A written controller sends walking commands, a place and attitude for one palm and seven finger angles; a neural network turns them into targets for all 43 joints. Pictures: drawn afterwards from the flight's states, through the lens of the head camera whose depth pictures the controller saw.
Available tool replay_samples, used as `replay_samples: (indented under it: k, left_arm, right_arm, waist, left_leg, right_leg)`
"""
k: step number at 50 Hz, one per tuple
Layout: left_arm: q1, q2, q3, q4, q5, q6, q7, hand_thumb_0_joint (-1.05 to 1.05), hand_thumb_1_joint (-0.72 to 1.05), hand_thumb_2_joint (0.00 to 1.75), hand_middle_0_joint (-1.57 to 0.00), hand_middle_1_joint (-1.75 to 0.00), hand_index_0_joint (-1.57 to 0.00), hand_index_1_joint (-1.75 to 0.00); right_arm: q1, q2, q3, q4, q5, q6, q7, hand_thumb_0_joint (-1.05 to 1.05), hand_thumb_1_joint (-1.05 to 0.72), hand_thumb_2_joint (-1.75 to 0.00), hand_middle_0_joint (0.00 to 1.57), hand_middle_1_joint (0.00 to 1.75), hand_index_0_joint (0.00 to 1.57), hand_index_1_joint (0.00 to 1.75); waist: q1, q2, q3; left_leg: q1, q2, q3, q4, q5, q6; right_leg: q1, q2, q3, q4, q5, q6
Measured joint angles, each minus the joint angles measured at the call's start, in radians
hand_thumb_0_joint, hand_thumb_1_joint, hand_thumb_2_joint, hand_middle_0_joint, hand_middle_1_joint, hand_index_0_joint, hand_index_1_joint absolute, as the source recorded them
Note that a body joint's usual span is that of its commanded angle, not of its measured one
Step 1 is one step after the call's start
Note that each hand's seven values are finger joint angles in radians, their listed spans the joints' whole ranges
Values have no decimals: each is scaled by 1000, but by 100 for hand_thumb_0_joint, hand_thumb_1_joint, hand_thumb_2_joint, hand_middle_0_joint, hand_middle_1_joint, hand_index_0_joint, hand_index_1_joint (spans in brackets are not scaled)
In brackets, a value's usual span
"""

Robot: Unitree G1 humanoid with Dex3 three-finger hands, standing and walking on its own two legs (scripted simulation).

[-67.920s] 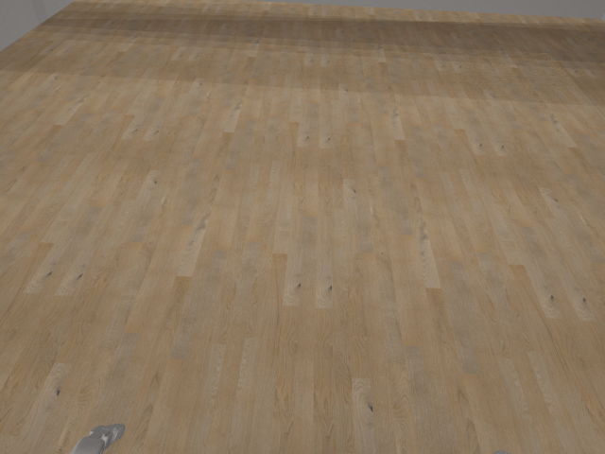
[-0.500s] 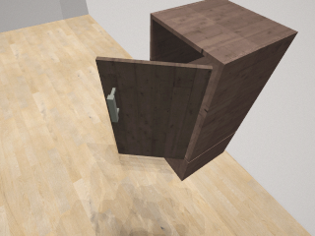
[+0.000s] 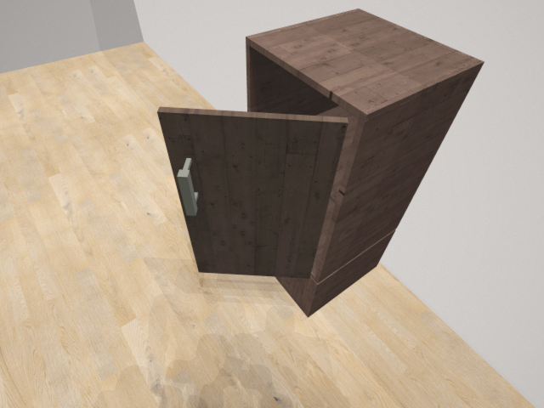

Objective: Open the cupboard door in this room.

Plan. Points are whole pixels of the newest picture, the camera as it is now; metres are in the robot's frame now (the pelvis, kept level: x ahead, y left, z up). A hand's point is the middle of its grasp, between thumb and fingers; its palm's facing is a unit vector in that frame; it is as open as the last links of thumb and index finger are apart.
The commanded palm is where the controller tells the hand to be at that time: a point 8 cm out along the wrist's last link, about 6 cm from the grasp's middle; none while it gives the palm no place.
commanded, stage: come to a stop and stand still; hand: left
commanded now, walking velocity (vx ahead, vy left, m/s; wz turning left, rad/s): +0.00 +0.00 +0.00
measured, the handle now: (190, 187) +0.55 +0.21 -0.05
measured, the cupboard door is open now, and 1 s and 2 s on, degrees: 51 51 51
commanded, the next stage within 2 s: look again from close up in 0.28 s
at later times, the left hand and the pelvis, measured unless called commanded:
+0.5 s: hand out of the picture +0.01 +0.18 -0.18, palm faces -0.01 -0.98 -0.19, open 7.3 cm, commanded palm none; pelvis +0.01 +0.01 -0.01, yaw +0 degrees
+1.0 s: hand out of the picture +0.04 +0.17 -0.18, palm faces -0.01 -0.98 -0.18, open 7.3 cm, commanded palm none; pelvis +0.04 +0.00 +0.00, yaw -1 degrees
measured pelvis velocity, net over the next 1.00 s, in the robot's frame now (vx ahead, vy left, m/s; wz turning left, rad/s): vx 0.04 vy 0.00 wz -0.01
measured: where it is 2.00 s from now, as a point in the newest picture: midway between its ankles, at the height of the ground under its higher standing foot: outside the picture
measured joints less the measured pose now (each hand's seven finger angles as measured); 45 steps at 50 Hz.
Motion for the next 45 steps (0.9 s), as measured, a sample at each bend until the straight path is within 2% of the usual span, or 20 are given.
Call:
replay_samples:
  k: [3,6,12,22,32,45]
  left_arm:
    - [16,-10,-17,0,2,-10,11,1,92,90,-20,-30,-20,-30]
    - [27,-15,-23,2,1,-7,4,1,92,90,-20,-30,-20,-30]
    - [46,-13,-19,3,2,-10,2,1,91,90,-20,-30,-20,-30]
    - [49,-10,-24,14,0,-18,3,1,91,90,-20,-30,-20,-30]
    - [26,-16,-29,35,-1,-21,0,1,92,90,-20,-30,-20,-30]
    - [11,-9,-24,54,-2,-21,0,1,91,90,-20,-30,-20,-30]
  right_arm:
    - [27,-5,8,-29,-2,-5,9,1,-92,-90,20,30,20,30]
    - [58,-11,10,-56,-8,-14,12,1,-91,-90,20,30,20,30]
    - [74,-7,18,-64,-7,-14,12,1,-91,-90,20,30,20,30]
    - [46,-19,21,-47,-3,-31,9,2,-93,-90,20,30,20,30]
    - [13,-14,23,-22,2,-45,1,1,-92,-90,20,30,20,30]
    - [-11,-15,22,4,3,-47,-8,1,-93,-90,20,30,20,30]
  waist:
    - [-10,22,4]
    - [-23,42,-4]
    - [-11,63,-32]
    - [-1,34,-32]
    - [5,-4,-19]
    - [9,-5,-15]
  left_leg:
    - [-48,10,-9,70,-28,0]
    - [-80,-2,-16,120,-55,18]
    - [-75,-24,-4,117,-62,30]
    - [-47,-29,15,65,-49,26]
    - [-25,-16,13,48,-57,13]
    - [7,-11,16,35,-73,3]
  right_leg:
    - [-27,5,-9,31,-11,-1]
    - [-58,-9,-15,91,-48,-3]
    - [-70,-33,-3,122,-69,8]
    - [-62,-36,16,95,-61,19]
    - [-32,-20,15,58,-58,12]
    - [2,-13,19,33,-67,8]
